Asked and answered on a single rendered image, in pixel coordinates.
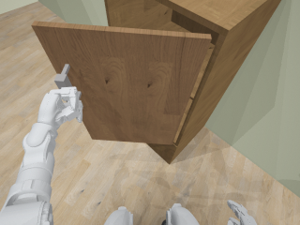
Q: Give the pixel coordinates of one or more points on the robot left hand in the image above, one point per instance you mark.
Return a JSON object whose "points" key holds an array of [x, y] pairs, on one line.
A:
{"points": [[55, 112]]}

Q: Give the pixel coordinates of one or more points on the right robot thigh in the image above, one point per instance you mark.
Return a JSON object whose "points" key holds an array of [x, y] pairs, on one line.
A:
{"points": [[180, 216]]}

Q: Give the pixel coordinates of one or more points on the left robot thigh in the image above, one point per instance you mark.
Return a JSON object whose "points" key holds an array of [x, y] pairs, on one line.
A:
{"points": [[120, 217]]}

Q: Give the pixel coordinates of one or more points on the left robot forearm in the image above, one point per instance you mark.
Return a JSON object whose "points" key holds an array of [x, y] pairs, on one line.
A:
{"points": [[33, 183]]}

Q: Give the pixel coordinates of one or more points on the robot thigh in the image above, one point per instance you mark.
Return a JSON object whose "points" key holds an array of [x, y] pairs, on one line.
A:
{"points": [[180, 216], [120, 217]]}

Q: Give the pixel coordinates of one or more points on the handle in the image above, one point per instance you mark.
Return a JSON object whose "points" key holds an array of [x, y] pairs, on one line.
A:
{"points": [[62, 79]]}

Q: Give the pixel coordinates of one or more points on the robot left upper arm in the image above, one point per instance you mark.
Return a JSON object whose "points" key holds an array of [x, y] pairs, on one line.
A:
{"points": [[31, 213]]}

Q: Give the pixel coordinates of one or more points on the robot right hand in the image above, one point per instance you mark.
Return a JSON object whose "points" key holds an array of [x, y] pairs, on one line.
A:
{"points": [[242, 213]]}

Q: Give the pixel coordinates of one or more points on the cupboard door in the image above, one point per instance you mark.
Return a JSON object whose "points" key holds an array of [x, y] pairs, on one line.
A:
{"points": [[135, 83]]}

